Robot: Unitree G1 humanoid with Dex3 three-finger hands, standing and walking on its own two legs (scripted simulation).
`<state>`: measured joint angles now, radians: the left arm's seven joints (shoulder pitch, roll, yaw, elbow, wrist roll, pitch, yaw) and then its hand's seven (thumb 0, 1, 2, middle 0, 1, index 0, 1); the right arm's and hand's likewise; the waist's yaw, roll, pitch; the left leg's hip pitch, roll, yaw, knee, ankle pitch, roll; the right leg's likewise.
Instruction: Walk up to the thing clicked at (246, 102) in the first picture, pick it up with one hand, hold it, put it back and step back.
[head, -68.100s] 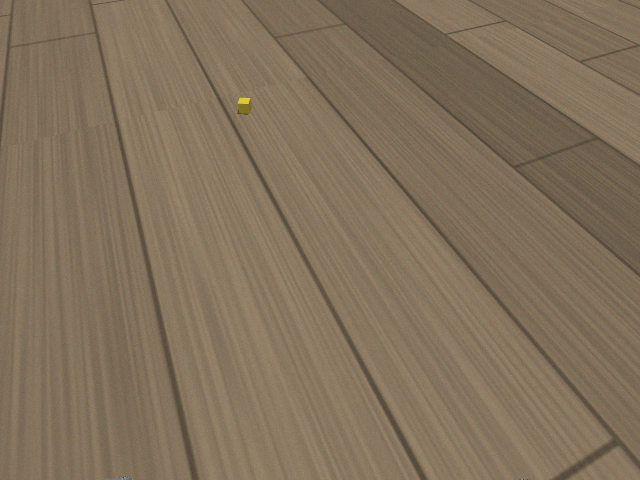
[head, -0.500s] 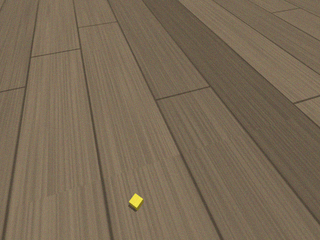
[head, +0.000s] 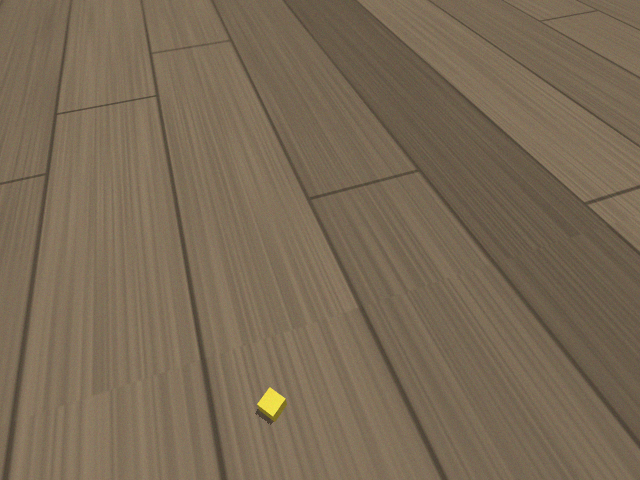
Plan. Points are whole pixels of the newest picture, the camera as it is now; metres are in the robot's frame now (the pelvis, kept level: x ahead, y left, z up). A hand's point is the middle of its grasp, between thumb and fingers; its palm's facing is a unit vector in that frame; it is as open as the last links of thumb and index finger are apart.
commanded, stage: stand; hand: left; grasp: from above
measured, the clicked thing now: (272, 404) +0.40 +0.16 -0.75
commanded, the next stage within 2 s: step back in 0.64 s
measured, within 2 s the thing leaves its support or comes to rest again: neither
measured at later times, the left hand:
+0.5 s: hand out of the picture +0.08 +0.25 -0.15, palm faces +0.01 -0.94 -0.34, open 7.4 cm
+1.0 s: hand out of the picture +0.09 +0.30 -0.18, palm faces -0.05 -0.92 -0.39, open 7.4 cm
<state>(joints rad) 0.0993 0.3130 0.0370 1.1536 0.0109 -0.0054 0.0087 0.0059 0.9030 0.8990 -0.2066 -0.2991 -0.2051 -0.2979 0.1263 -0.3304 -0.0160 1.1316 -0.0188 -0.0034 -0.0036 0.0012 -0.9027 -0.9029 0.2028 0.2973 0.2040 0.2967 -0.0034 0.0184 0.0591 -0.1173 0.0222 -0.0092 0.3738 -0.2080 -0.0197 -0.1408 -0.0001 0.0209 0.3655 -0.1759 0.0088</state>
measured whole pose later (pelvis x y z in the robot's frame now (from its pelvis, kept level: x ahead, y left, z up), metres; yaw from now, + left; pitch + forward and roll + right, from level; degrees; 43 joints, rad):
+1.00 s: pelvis -0.06 +0.03 -0.02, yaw -1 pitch -1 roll -1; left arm 0.04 0.42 0.06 0.92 0.01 0.06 0.03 0.01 0.90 0.90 -0.21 -0.30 -0.21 -0.30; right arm 0.13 -0.38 -0.06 0.99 -0.03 0.03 0.01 0.00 -0.90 -0.90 0.20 0.30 0.20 0.30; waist -0.02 -0.05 0.18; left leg -0.30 -0.03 0.00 0.65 -0.33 0.04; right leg -0.46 0.06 0.14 0.86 -0.46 -0.02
